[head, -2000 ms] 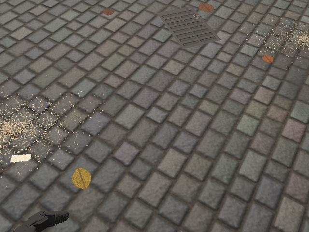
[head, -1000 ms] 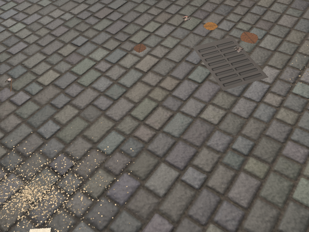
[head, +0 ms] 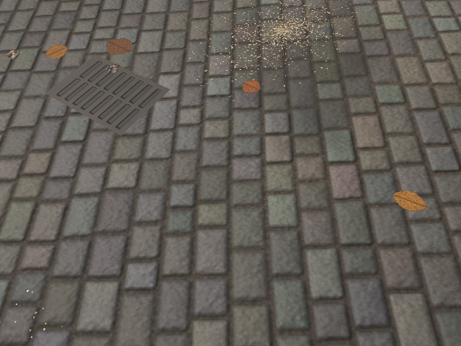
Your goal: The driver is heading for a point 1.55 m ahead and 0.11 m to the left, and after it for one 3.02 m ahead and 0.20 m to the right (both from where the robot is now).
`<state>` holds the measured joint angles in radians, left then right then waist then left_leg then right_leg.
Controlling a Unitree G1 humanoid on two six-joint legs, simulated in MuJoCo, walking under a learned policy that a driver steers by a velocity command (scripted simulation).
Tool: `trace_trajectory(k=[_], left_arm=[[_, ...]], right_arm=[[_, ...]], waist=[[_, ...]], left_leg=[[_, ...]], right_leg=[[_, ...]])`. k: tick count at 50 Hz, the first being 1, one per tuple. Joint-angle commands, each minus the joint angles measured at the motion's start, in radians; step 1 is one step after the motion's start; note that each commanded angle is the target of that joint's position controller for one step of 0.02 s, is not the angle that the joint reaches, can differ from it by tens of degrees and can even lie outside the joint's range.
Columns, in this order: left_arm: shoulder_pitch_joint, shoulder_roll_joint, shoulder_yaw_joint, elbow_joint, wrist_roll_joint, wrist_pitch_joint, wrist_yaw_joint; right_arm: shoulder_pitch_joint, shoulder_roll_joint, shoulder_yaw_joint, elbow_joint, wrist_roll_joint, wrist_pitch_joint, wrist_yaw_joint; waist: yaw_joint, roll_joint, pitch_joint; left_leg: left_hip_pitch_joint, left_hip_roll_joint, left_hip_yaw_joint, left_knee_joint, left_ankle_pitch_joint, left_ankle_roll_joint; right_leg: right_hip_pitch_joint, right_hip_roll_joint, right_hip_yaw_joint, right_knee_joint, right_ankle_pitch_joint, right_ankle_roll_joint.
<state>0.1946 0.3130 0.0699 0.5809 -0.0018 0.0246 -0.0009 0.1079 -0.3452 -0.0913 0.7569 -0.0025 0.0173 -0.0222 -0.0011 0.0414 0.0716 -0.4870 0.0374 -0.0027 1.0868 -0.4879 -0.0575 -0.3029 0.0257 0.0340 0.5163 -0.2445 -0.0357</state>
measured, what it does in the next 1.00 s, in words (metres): walks ahead: left foot, then right foot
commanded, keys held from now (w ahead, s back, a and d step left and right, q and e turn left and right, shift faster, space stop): no key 0.20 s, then w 0.80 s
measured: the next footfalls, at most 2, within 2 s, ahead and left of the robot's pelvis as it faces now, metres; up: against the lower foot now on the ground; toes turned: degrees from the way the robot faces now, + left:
left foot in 0.34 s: +0.06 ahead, +0.13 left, +0.00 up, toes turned -6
right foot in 0.74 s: +0.29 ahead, -0.17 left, +0.00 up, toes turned -7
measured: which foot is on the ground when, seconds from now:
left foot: up 0.00-0.32, down 0.34-0.76, up 0.78-1.00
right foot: down 0.00-0.34, up 0.36-0.72, down 0.74-1.00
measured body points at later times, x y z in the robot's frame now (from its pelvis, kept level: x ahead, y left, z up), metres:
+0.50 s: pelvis +0.06 +0.01 +0.01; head +0.08 +0.03 +0.45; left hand +0.25 +0.26 -0.10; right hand +0.08 -0.27 -0.10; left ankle +0.02 +0.13 -0.74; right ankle +0.06 -0.12 -0.68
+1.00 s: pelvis +0.29 -0.08 +0.01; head +0.31 -0.09 +0.46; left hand +0.37 +0.19 -0.10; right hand +0.42 -0.36 -0.09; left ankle +0.40 +0.08 -0.66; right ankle +0.25 -0.16 -0.74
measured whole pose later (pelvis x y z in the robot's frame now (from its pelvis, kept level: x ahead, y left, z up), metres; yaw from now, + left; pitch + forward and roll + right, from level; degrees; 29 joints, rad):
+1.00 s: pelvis +0.29 -0.08 +0.01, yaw -6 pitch +1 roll -1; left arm 0.35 0.27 0.05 0.76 0.00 -0.09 -0.02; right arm 0.19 -0.32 -0.05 0.73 0.01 -0.07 0.01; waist 0.04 0.05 0.02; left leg -0.66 0.12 -0.03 0.98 -0.14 -0.01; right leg -0.10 0.06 -0.04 0.27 -0.19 -0.06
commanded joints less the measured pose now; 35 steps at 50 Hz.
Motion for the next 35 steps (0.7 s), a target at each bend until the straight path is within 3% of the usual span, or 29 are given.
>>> trace_trajectory(k=[1,3,6,10,13,15,16,17,18,19,20,22,24,27,29,32,34,35], left_arm=[[-0.048,0.159,0.039,-0.075,-0.001,-0.018,0.02],[-0.047,0.143,0.032,-0.072,0.005,-0.019,0.026],[-0.033,0.143,0.029,-0.056,0.006,-0.016,0.029],[-0.039,0.148,0.025,-0.039,0.013,-0.009,0.017],[-0.015,0.141,0.016,-0.01,-0.001,-0.008,0.007],[-0.023,0.134,0.007,0.003,-0.005,-0.01,0.004],[-0.025,0.106,-0.003,0.005,0.0,-0.017,0.005],[-0.054,0.055,-0.019,-0.007,0.006,-0.026,0.005],[-0.058,0.029,-0.022,-0.045,0.0,-0.042,0.006],[-0.129,0.112,0.001,-0.062,-0.017,-0.057,0.014],[-0.121,0.142,0.018,-0.053,-0.032,-0.068,0.014],[-0.085,0.112,0.017,-0.028,-0.018,-0.077,0.001],[-0.118,0.071,0.009,-0.028,-0.01,-0.091,-0.012],[-0.16,0.013,-0.011,-0.034,-0.01,-0.102,-0.027],[-0.194,0.0,-0.019,-0.041,-0.016,-0.106,-0.036],[-0.212,0.03,-0.013,-0.05,-0.025,-0.108,-0.046],[-0.174,0.058,-0.003,-0.044,-0.029,-0.11,-0.049],[-0.115,0.075,0.008,-0.028,-0.027,-0.11,-0.045]], right_arm=[[0.001,-0.099,-0.027,-0.066,-0.005,-0.013,-0.005],[0.019,-0.077,-0.018,-0.056,0.003,-0.011,-0.002],[-0.01,-0.051,-0.003,-0.067,0.002,-0.009,0.001],[-0.019,-0.056,0.001,-0.077,0.008,-0.012,0.01],[0.0,-0.051,0.007,-0.078,0.016,-0.028,0.025],[0.049,-0.035,0.011,-0.059,0.019,-0.049,0.034],[0.09,-0.04,0.01,-0.05,0.015,-0.061,0.032],[0.178,-0.08,0.004,-0.035,0.005,-0.071,0.026],[0.244,-0.186,-0.022,0.0,-0.003,-0.076,0.029],[0.257,-0.177,-0.025,-0.006,-0.01,-0.086,0.033],[0.233,-0.131,-0.011,-0.01,-0.007,-0.094,0.025],[0.207,-0.094,0.002,-0.016,0.013,-0.099,0.015],[0.224,-0.079,0.009,-0.013,0.01,-0.098,0.008],[0.236,-0.085,0.008,-0.014,0.013,-0.091,0.007],[0.255,-0.111,0.003,-0.01,0.017,-0.087,0.011],[0.295,-0.14,-0.005,0.005,0.03,-0.081,0.019],[0.287,-0.151,-0.008,0.01,0.036,-0.075,0.019],[0.27,-0.156,-0.009,0.009,0.037,-0.072,0.018]], waist=[[-0.015,-0.171,-0.159],[-0.013,-0.17,-0.175],[0.011,-0.182,-0.164],[0.032,-0.194,-0.129],[0.035,-0.194,-0.108],[-0.003,-0.17,-0.071],[-0.023,-0.146,-0.076],[-0.051,-0.051,-0.092],[-0.029,0.162,-0.082],[-0.084,0.174,0.008],[-0.065,0.118,0.045],[-0.045,0.106,0.04],[-0.059,0.083,0.024],[-0.077,0.081,-0.003],[-0.093,0.089,0.002],[-0.096,0.096,0.017],[-0.056,0.101,0.015],[-0.01,0.095,-0.013]], left_leg=[[-0.093,-0.005,-0.05,0.067,0.109,-0.011],[-0.067,-0.01,-0.043,-0.014,0.146,-0.024],[-0.022,-0.005,-0.044,-0.171,0.154,-0.03],[0.083,-0.009,-0.033,-0.318,0.121,-0.018],[0.159,-0.033,0.009,-0.448,0.131,0.015],[0.275,-0.055,0.042,-0.603,0.187,0.057],[0.354,-0.022,-0.005,-0.643,0.185,0.085],[0.449,0.112,-0.158,-0.708,0.135,0.14],[0.485,0.255,-0.436,-0.821,-0.086,0.263],[0.458,0.364,-0.637,-0.925,-0.188,0.356],[0.453,0.352,-0.605,-0.924,-0.214,0.347],[0.511,0.278,-0.467,-0.927,-0.123,0.29],[0.512,0.22,-0.332,-0.945,0.069,0.259],[0.457,0.162,-0.18,-0.945,0.269,0.244],[0.41,0.156,-0.133,-0.944,0.323,0.241],[0.405,0.2,-0.144,-0.933,0.341,0.243],[0.421,0.23,-0.147,-0.906,0.412,0.227],[0.415,0.221,-0.121,-0.839,0.547,0.208]], right_leg=[[0.163,-0.233,0.257,-0.173,0.442,-0.189],[0.177,-0.22,0.235,-0.171,0.434,-0.19],[0.178,-0.216,0.246,-0.165,0.357,-0.189],[0.112,-0.219,0.285,-0.159,0.254,-0.2],[0.063,-0.2,0.347,-0.205,-0.192,-0.189],[-0.014,-0.166,0.362,-0.195,-0.368,-0.157],[-0.062,-0.135,0.357,-0.153,-0.383,-0.124],[-0.154,-0.076,0.278,0.021,-0.357,-0.072],[-0.318,0.068,0.034,0.251,-0.304,-0.004],[-0.458,0.03,0.044,0.42,-0.369,0.02],[-0.507,-0.013,0.089,0.514,-0.302,0.017],[-0.559,-0.054,0.062,0.532,-0.171,0.023],[-0.521,-0.079,0.022,0.471,-0.045,0.037],[-0.39,-0.072,-0.041,0.29,0.063,0.061],[-0.294,-0.057,-0.065,0.167,0.097,0.066],[-0.223,-0.048,-0.071,0.078,0.116,0.046],[-0.158,-0.043,-0.067,0.031,0.117,0.012],[-0.064,-0.025,-0.081,-0.002,0.128,-0.009]])
Keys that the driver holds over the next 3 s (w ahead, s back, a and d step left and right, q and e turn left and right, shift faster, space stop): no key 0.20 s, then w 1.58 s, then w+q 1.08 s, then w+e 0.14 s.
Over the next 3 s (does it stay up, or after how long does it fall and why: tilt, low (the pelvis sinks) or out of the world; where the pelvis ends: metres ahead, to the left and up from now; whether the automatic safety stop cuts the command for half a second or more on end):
stays up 1.43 -0.03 0.00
